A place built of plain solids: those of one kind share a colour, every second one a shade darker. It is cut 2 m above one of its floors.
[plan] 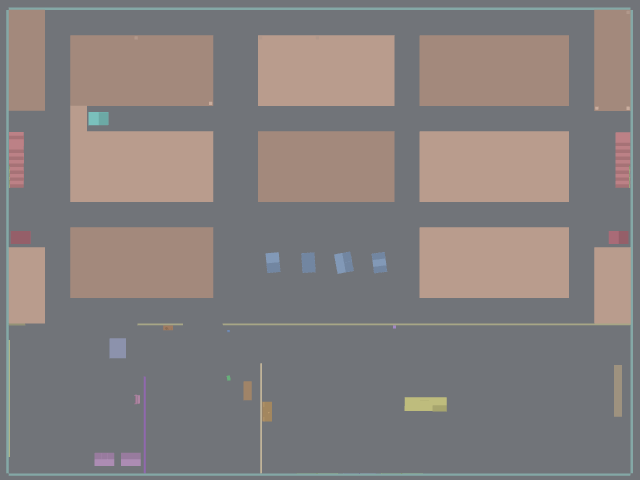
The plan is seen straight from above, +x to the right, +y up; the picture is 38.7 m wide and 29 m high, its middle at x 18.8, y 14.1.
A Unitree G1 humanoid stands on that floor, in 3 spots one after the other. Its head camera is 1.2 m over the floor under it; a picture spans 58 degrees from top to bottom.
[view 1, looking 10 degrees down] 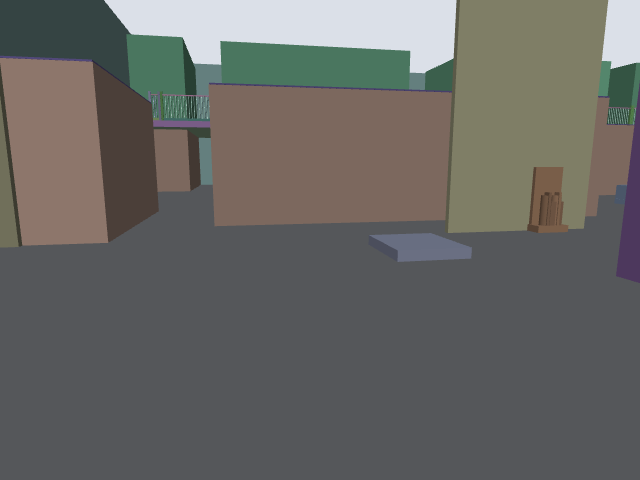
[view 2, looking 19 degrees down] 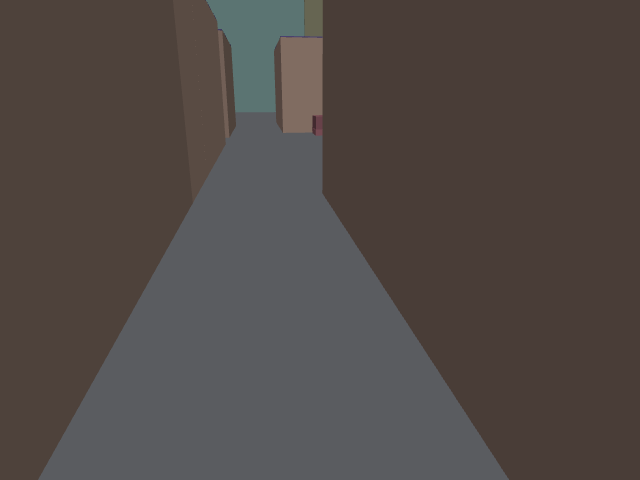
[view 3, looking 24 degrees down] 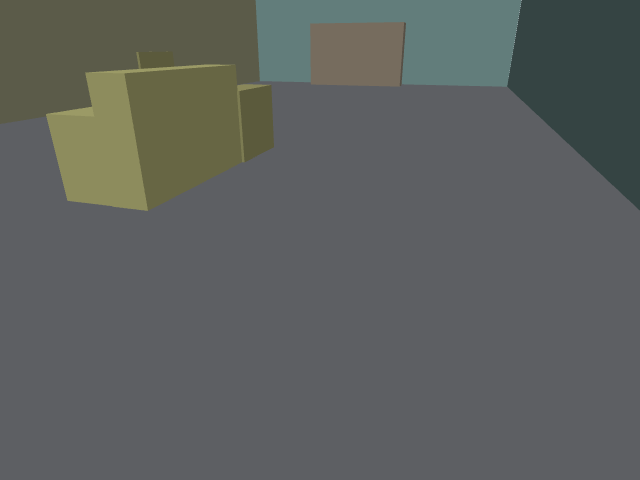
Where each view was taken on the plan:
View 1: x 4.13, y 2.00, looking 79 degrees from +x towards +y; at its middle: ground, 6.91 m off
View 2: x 2.95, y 27.11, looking -98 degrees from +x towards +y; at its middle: ground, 3.69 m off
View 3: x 21.18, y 1.50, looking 17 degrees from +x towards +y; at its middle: ground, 2.95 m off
